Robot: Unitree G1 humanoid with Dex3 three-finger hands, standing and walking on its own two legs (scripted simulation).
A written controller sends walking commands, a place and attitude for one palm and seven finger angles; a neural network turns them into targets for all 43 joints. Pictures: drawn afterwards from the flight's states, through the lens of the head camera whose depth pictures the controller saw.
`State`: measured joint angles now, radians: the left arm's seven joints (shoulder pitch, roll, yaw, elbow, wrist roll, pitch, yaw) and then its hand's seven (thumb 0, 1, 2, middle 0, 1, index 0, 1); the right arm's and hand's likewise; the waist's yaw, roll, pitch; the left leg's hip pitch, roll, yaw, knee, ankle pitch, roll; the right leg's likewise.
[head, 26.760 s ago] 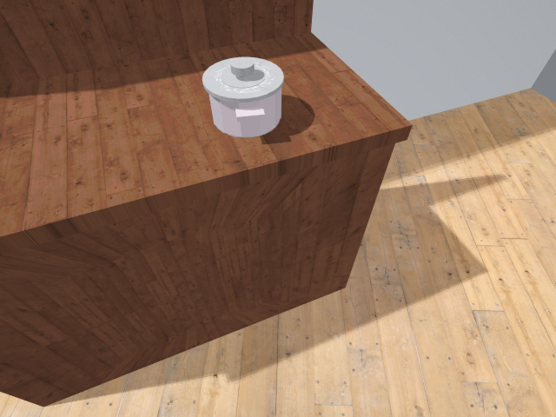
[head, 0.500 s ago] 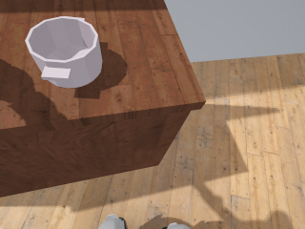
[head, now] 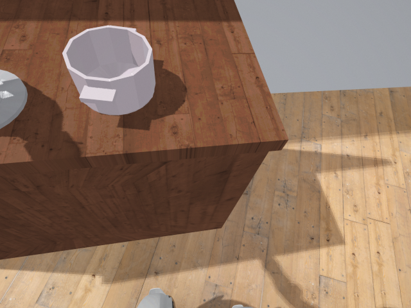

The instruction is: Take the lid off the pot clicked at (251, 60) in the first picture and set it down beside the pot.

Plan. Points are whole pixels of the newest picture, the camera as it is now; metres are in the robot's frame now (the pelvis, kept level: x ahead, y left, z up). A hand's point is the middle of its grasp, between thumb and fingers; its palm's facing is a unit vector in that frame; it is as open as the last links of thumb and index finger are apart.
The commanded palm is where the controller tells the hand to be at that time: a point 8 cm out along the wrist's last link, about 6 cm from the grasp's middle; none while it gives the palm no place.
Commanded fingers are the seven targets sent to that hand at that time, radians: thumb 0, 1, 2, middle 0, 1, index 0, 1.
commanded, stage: open the fingers wide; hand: left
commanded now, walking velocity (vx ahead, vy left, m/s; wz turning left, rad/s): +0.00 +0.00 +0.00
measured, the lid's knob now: out of the picture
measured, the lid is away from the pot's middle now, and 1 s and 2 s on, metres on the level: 0.24 0.24 0.24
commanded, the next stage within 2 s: raise the empty hand in 0.80 s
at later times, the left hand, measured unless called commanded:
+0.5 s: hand out of the picture +0.46 +0.38 +0.15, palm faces -0.39 -0.15 -0.91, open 9.4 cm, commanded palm +0.50 +0.37 +0.21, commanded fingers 0.00 -0.07 0.77 -0.40 -0.76 -0.40 -0.76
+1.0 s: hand out of the picture +0.46 +0.38 +0.16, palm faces -0.37 -0.15 -0.92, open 11.0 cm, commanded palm +0.50 +0.37 +0.23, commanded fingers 0.00 -0.09 0.82 -0.43 -0.71 -0.43 -0.71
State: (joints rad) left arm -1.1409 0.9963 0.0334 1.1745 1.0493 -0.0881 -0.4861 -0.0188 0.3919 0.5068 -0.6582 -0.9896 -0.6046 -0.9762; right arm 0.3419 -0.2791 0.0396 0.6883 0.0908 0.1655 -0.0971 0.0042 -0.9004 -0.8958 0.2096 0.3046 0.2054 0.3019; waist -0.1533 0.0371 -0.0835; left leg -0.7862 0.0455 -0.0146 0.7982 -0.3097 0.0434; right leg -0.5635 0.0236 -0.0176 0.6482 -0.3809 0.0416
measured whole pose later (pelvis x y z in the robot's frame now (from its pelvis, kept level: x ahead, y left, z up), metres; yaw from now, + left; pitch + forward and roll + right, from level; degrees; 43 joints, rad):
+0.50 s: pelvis -0.01 +0.00 +0.00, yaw +0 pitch +16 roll -5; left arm -1.21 1.00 -0.02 1.21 1.04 -0.10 -0.47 0.00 0.13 0.71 -0.49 -0.86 -0.48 -0.86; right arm 0.35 -0.29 0.04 0.71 0.10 0.18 -0.10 0.00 -0.90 -0.90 0.21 0.30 0.20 0.30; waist -0.15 0.04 -0.08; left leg -0.78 0.04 -0.01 0.79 -0.30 0.05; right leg -0.57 0.02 -0.01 0.67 -0.38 0.04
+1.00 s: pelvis +0.00 +0.01 +0.00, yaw -1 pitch +16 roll -5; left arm -1.17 1.00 0.02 1.16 1.05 -0.11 -0.48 0.00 -0.08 0.81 -0.44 -0.72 -0.44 -0.72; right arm 0.36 -0.28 0.03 0.68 0.10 0.19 -0.09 0.00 -0.90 -0.90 0.21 0.30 0.20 0.30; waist -0.15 0.04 -0.09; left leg -0.77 0.04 0.00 0.79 -0.30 0.05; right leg -0.56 0.02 0.00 0.65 -0.37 0.04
